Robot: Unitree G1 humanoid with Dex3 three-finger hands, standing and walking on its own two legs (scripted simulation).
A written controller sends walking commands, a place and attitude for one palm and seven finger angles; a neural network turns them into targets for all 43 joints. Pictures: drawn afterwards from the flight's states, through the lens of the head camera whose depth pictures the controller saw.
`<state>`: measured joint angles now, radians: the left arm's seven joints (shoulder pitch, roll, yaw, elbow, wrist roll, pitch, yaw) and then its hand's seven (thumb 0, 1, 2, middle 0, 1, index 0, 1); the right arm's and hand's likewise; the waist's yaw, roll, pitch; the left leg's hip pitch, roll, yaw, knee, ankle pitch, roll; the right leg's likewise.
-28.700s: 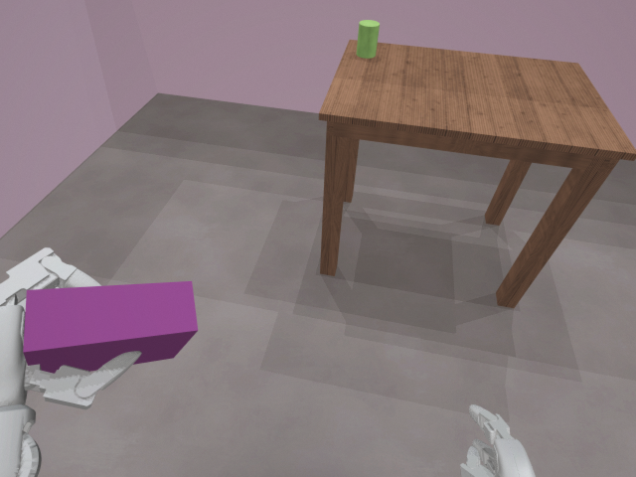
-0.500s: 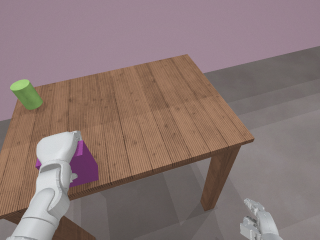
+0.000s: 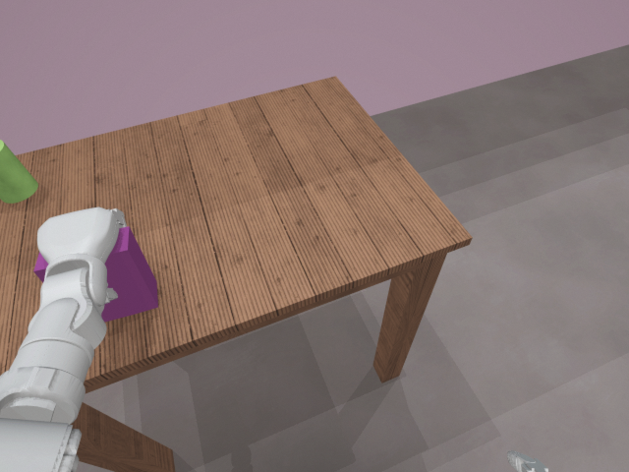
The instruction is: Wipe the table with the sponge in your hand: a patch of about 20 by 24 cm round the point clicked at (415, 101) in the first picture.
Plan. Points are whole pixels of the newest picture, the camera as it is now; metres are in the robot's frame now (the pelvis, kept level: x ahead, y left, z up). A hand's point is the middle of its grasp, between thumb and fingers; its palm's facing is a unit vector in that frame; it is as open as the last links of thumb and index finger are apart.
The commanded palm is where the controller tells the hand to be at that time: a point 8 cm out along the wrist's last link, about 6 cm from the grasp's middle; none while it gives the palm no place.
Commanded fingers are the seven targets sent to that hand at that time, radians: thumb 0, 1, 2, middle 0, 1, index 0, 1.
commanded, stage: wipe forward along the middle lane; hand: left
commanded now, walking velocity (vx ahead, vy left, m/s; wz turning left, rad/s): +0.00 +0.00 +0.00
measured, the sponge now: (110, 288) +0.35 +0.33 +0.00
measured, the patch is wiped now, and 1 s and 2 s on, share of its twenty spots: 1.00 1.00 1.00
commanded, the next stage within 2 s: slide back across to the first lane in 0.88 s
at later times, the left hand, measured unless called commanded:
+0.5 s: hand (90, 235) +0.41 +0.36 +0.05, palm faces -0.13 +0.03 -0.99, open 9.1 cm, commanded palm +0.40 +0.36 +0.08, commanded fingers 0.00 0.10 1.30 -1.20 -1.60 -1.20 -1.60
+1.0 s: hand (87, 209) +0.46 +0.39 +0.05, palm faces -0.15 +0.03 -0.99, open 9.1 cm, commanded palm +0.45 +0.37 +0.08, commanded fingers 0.00 0.10 1.30 -1.20 -1.60 -1.20 -1.60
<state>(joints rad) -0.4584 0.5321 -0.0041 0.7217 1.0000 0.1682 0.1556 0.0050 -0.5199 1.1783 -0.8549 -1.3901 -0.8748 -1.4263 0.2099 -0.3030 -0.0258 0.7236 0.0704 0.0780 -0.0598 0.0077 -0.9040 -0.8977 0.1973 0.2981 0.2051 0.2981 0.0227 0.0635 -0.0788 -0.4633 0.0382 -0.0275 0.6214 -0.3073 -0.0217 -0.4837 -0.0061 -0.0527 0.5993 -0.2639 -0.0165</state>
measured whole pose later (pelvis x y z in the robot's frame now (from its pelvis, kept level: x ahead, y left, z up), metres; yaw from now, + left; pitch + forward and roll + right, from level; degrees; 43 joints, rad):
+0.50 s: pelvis +0.00 +0.00 -0.01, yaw -1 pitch +13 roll -1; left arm -0.70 0.66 0.08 1.08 1.05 0.04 0.20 0.01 -0.52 1.18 -0.85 -1.40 -0.87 -1.44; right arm 0.27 -0.29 -0.02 0.75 0.07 0.08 -0.04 0.01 -0.90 -0.90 0.20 0.30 0.21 0.30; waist -0.04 0.05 -0.10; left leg -0.59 0.05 -0.02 0.67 -0.32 -0.02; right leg -0.60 0.01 -0.04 0.61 -0.25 -0.01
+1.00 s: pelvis +0.01 +0.03 -0.01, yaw -2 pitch +17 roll -2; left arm -0.84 0.73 0.07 1.16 1.08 0.04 0.17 0.01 -0.53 1.18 -0.86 -1.39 -0.88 -1.44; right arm 0.31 -0.28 -0.02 0.75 0.05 0.10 -0.03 0.00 -0.90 -0.90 0.20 0.30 0.21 0.30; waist -0.06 0.04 -0.11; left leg -0.67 0.04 -0.01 0.73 -0.36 0.01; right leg -0.66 0.00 -0.03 0.63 -0.27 0.02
